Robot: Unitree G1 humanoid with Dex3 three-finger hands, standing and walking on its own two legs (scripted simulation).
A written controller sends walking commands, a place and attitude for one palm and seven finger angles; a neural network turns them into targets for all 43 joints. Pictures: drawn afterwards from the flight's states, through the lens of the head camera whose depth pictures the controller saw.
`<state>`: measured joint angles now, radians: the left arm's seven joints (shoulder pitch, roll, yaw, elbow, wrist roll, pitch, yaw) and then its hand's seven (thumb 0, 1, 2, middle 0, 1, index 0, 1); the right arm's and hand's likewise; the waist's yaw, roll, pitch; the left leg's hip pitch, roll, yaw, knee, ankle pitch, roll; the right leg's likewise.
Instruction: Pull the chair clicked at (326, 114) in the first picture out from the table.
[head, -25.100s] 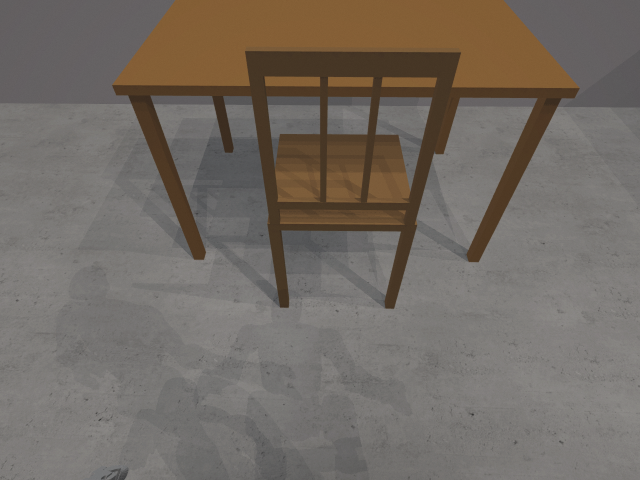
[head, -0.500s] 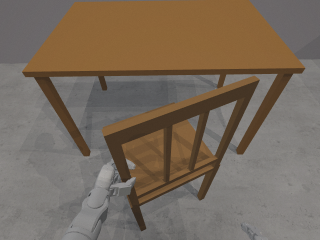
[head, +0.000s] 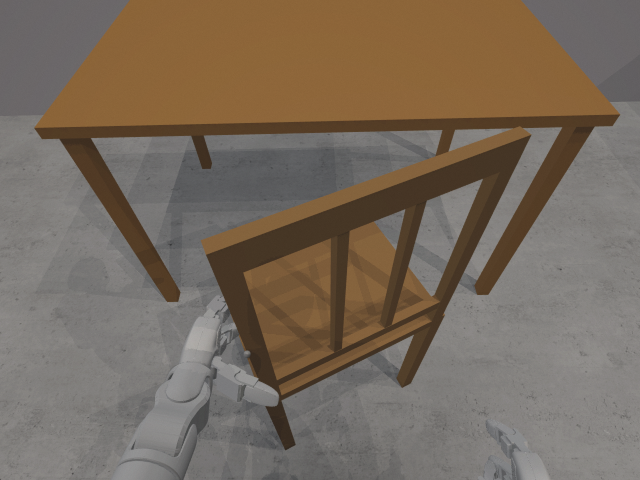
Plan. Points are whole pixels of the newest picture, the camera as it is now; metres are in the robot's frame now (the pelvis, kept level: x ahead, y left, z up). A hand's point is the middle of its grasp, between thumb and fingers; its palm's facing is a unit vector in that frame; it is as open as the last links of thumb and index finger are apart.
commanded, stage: open the thumb and straighten the fingers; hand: left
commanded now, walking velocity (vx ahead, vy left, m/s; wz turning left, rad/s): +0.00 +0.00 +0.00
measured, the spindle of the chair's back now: (337, 300) +0.37 -0.02 -0.04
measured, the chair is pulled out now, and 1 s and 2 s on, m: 0.20 0.20 0.20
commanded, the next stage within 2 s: draw the fingers out of the gap in 0.10 s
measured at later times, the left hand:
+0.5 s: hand (246, 388) +0.25 +0.10 -0.04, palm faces -0.07 -0.98 -0.16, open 17.4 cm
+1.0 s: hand (241, 450) +0.17 +0.10 -0.04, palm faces -0.05 -0.99 -0.14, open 17.4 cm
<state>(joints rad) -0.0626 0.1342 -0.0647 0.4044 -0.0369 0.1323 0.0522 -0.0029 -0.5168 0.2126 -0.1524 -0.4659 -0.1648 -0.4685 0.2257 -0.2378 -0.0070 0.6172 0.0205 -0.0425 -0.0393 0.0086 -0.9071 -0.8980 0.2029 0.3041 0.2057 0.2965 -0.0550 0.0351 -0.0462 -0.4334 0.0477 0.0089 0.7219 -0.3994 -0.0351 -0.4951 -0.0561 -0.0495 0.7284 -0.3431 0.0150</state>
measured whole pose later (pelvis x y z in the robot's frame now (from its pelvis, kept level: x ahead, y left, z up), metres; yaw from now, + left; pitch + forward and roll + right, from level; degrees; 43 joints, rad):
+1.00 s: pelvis +0.00 -0.02 -0.02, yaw +2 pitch +7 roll +0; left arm 0.47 0.16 -0.15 -0.08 -0.03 0.16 0.03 -0.01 -0.54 0.20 0.00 0.00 -0.01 0.00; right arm 0.21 -0.24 0.01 0.51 0.02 -0.10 -0.07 0.01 -0.91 -0.90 0.20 0.30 0.21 0.30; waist -0.04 0.05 -0.08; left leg -0.51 0.05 -0.04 0.84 -0.45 -0.06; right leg -0.56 -0.06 -0.09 0.86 -0.42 -0.01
